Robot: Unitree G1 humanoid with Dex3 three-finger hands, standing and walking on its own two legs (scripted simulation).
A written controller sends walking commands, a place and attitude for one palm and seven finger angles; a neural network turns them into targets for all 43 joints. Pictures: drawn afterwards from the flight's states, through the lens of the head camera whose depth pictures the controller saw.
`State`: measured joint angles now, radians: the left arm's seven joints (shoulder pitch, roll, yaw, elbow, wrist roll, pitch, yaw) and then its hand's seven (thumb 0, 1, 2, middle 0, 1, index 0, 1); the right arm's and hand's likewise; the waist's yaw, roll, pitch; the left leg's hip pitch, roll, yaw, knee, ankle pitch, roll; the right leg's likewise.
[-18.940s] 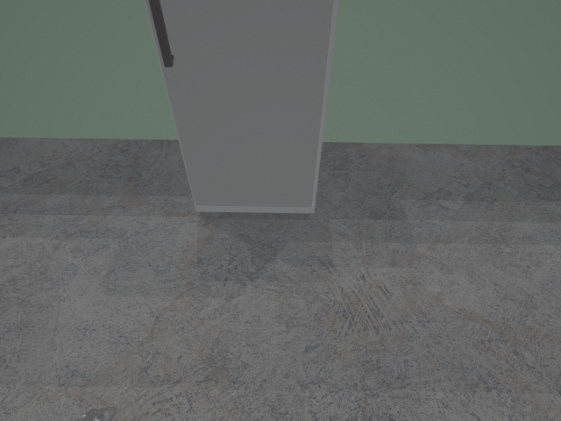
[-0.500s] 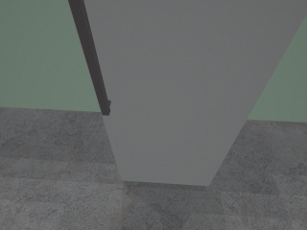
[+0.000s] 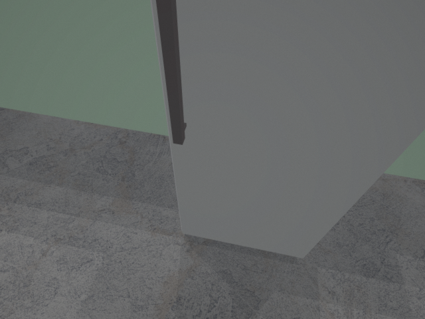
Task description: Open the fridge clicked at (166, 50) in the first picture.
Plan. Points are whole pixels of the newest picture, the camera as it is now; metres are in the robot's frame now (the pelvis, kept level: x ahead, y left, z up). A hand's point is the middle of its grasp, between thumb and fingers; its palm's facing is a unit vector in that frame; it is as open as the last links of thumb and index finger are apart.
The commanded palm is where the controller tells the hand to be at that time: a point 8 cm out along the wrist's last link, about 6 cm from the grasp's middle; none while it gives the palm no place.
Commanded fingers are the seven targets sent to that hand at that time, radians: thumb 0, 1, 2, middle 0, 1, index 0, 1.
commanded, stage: come to a stop and stand still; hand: left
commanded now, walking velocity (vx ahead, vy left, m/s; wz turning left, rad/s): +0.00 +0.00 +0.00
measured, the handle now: (175, 64) +0.51 +0.14 +0.21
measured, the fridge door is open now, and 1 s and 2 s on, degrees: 0 0 0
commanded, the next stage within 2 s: look again from close up in 0.28 s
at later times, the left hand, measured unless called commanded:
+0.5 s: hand out of the picture +0.04 +0.19 -0.17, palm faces -0.02 -0.97 -0.23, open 7.3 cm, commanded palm none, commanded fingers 0.00 0.90 0.90 -0.20 -0.30 -0.20 -0.30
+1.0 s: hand out of the picture +0.00 +0.17 -0.16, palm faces -0.01 -0.97 -0.22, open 7.3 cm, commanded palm none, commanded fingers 0.00 0.90 0.90 -0.20 -0.30 -0.20 -0.30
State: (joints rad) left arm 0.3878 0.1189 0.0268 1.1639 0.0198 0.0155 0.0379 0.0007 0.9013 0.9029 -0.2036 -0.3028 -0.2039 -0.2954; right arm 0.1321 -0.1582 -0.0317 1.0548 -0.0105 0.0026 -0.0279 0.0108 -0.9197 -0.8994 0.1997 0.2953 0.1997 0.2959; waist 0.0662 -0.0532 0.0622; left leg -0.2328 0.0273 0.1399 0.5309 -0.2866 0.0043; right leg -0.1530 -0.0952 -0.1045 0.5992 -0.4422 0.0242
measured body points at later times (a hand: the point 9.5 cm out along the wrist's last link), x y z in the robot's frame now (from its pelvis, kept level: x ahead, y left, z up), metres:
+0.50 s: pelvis +0.00 +0.00 +0.01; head +0.02 +0.00 +0.46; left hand +0.04 +0.24 -0.15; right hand +0.01 -0.24 -0.15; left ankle +0.00 +0.12 -0.73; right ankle -0.04 -0.11 -0.73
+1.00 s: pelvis -0.01 -0.01 +0.01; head +0.00 -0.02 +0.46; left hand +0.00 +0.22 -0.14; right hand -0.02 -0.21 -0.16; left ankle +0.00 +0.12 -0.73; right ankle -0.04 -0.11 -0.73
